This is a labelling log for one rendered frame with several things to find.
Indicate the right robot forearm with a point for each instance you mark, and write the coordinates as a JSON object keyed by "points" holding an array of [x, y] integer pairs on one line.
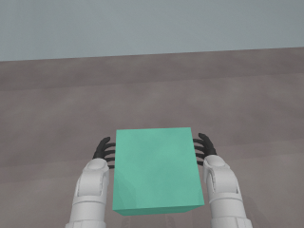
{"points": [[226, 203]]}

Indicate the carton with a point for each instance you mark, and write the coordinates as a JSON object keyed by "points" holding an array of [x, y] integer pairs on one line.
{"points": [[155, 172]]}

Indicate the robot right hand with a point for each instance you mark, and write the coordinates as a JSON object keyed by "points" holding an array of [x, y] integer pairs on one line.
{"points": [[208, 148]]}

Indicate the left robot forearm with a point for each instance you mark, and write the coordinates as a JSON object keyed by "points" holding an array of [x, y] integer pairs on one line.
{"points": [[89, 201]]}

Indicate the robot left hand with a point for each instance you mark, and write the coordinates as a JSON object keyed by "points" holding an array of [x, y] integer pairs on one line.
{"points": [[100, 152]]}

